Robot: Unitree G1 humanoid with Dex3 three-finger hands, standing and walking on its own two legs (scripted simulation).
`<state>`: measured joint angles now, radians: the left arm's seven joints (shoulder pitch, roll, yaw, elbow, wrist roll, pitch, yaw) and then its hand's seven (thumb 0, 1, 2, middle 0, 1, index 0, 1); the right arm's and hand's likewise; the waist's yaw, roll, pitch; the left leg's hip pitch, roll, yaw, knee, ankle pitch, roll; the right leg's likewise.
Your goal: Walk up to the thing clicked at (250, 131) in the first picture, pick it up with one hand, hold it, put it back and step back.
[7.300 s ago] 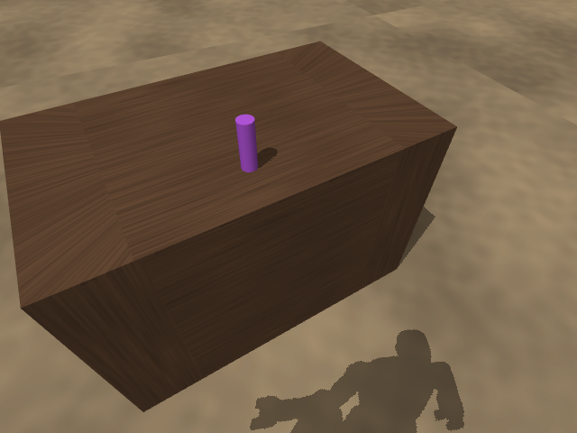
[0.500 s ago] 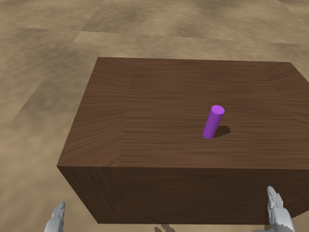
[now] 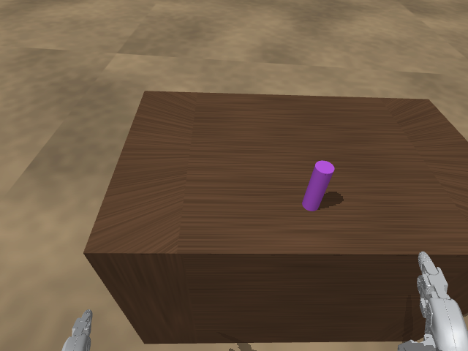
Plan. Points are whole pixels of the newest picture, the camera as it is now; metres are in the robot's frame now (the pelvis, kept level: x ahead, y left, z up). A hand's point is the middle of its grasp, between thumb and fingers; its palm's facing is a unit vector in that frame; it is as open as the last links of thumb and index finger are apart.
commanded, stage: rise first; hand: right
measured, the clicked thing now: (317, 187) +0.49 -0.21 -0.01
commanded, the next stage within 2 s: go down in 0.68 s
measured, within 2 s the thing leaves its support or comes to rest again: neither
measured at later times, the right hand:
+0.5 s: hand (410, 321) +0.17 -0.24 +0.06, palm faces +0.26 +0.89 -0.37, open 17.4 cm
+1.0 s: hand (425, 314) +0.17 -0.25 +0.09, palm faces +0.31 +0.88 -0.35, open 17.3 cm
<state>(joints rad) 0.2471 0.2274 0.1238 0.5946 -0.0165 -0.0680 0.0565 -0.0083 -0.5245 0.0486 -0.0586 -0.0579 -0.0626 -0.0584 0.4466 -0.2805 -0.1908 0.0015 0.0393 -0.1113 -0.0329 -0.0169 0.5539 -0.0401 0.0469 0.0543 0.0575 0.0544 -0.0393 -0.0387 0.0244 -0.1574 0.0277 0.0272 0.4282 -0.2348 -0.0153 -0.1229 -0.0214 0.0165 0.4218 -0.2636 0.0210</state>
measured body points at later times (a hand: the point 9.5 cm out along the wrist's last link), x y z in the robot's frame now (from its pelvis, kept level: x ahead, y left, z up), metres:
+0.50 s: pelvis -0.02 +0.00 +0.00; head -0.02 +0.02 +0.45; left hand +0.14 +0.26 -0.09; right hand +0.15 -0.29 +0.09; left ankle +0.00 +0.13 -0.74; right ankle -0.02 -0.13 -0.74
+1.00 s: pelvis -0.01 +0.00 +0.00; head -0.03 +0.02 +0.45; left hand +0.15 +0.27 -0.08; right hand +0.15 -0.29 +0.11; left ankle +0.00 +0.13 -0.74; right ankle -0.02 -0.13 -0.74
